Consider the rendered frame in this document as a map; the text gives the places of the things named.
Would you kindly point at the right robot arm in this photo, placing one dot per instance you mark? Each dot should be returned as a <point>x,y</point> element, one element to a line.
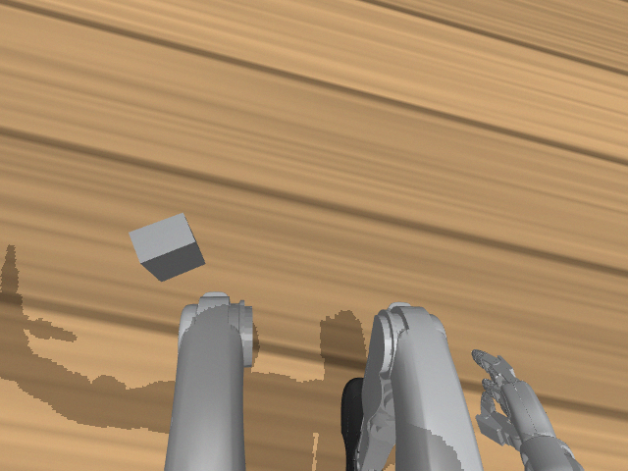
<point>548,454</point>

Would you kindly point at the right robot hand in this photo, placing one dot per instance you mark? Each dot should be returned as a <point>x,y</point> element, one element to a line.
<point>517,400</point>

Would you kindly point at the carton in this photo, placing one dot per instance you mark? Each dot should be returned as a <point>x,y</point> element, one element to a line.
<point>167,248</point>

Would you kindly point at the right robot foot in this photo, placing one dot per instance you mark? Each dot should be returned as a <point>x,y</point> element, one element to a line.
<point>351,419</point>

